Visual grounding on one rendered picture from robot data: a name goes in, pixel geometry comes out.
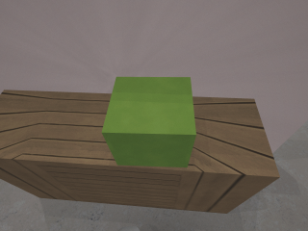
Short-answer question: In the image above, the pedestal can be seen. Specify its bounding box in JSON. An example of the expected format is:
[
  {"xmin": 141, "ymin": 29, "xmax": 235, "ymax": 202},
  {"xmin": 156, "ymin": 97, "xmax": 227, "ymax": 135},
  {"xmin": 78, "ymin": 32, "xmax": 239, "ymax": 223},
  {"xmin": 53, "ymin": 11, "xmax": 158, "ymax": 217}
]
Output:
[{"xmin": 0, "ymin": 90, "xmax": 280, "ymax": 214}]

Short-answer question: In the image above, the carton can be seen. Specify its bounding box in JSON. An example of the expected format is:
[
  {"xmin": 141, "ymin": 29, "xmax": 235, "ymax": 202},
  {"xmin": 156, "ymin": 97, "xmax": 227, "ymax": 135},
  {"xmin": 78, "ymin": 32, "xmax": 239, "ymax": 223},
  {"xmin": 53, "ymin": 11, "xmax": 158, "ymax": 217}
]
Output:
[{"xmin": 101, "ymin": 76, "xmax": 196, "ymax": 167}]

